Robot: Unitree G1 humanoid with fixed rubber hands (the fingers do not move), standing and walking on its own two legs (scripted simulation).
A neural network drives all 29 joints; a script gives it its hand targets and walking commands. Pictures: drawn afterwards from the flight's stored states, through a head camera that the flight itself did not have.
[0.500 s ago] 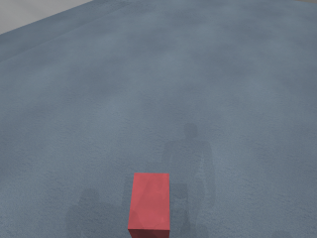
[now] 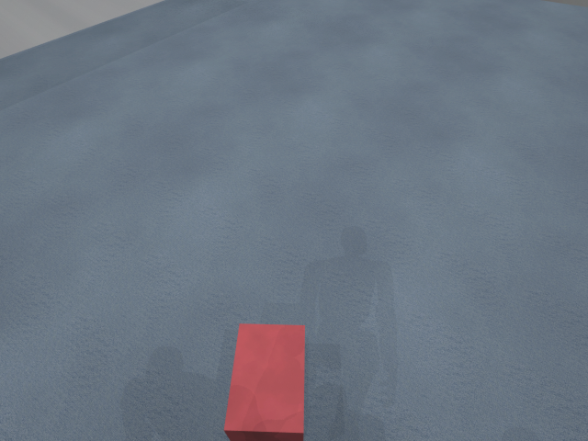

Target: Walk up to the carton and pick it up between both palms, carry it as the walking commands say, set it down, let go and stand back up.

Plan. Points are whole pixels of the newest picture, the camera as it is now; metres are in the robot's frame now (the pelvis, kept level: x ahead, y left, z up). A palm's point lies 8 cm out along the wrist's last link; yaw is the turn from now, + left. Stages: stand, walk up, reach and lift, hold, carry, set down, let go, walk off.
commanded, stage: walk up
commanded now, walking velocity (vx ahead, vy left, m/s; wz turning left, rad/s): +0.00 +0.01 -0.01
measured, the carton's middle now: (270, 388) +0.40 +0.09 -0.65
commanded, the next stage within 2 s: stand in 0.26 s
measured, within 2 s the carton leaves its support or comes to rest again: neither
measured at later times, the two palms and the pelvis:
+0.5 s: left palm out of the picture -0.05 +0.20 -0.15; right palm out of the picture -0.04 -0.18 -0.16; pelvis +0.01 +0.01 +0.00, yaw +1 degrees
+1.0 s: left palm out of the picture +0.08 +0.21 -0.15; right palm out of the picture +0.10 -0.16 -0.16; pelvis -0.06 +0.05 -0.03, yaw +0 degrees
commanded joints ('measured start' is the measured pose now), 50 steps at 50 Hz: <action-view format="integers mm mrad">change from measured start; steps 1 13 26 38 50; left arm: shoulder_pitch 113 152 148 -110 -296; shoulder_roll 92 88 85 145 25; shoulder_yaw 13 7 -14 -79 187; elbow -10 8 28 -418 -1047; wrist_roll -3 4 4 -186 127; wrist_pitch -9 -5 4 564 445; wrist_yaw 7 3 6 -24 10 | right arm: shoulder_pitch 98 101 148 -177 -325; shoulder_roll -78 -56 -13 -157 -143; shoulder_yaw -13 -12 -3 120 -144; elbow -12 -8 11 -444 -788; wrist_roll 4 -7 -8 288 -110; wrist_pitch -2 -3 -7 514 355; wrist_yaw -5 -4 -7 -25 92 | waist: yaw -3 -1 -16 -23 -27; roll -37 -71 -47 -97 -67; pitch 17 82 107 -480 -528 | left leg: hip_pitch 22 -14 -31 -393 -44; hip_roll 24 33 35 -63 -38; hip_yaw -17 -18 -27 -124 -185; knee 13 20 18 227 300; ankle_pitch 175 187 168 268 599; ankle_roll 44 41 42 154 113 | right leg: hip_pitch -51 -101 -100 -598 -996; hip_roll -251 -229 -234 -207 -149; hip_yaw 139 110 94 144 123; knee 2 -14 -11 354 317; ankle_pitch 1091 1009 969 910 605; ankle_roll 95 114 86 76 147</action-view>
